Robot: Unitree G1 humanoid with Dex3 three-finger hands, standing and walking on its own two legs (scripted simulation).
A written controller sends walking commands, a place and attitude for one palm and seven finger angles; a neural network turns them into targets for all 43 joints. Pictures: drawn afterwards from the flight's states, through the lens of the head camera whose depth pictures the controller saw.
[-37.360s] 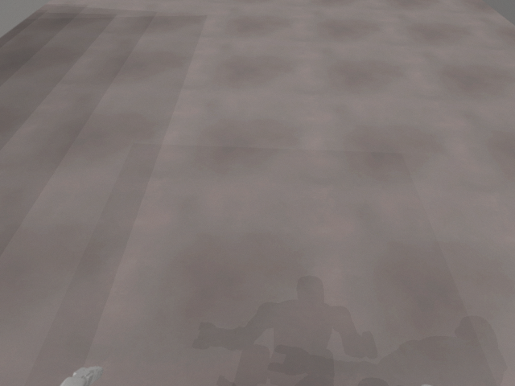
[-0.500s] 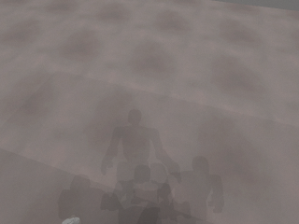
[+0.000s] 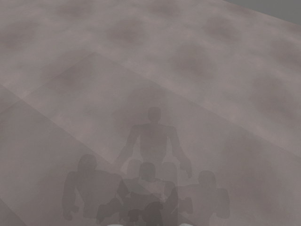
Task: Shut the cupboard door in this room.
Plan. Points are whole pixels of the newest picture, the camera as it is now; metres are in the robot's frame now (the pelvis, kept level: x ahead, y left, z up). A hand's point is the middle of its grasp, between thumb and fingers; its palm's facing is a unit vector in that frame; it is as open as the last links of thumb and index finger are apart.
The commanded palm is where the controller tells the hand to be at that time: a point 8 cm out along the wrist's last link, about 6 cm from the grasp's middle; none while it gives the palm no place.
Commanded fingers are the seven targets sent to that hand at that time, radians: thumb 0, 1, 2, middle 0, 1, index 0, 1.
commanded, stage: turn or walk to find it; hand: left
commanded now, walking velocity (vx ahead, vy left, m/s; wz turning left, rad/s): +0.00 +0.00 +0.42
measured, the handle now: out of the picture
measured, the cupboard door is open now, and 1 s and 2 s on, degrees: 88 88 88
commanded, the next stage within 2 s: none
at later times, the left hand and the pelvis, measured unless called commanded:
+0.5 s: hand out of the picture +0.05 +0.16 -0.14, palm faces +0.22 -0.94 -0.27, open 7.4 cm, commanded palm none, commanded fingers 0.00 0.90 0.90 -0.20 -0.30 -0.20 -0.30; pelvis -0.01 -0.04 +0.01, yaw +13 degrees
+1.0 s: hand out of the picture -0.11 +0.20 -0.17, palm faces +0.48 -0.84 -0.25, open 7.4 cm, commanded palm none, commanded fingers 0.00 0.90 0.90 -0.20 -0.30 -0.20 -0.30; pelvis -0.03 +0.00 +0.01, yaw +26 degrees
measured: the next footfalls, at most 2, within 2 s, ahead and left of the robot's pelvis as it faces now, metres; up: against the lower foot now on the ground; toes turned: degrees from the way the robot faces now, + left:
right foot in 0.38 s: +0.05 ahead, -0.13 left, +0.00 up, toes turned +5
left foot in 0.86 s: -0.05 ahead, +0.10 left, +0.00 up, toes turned +27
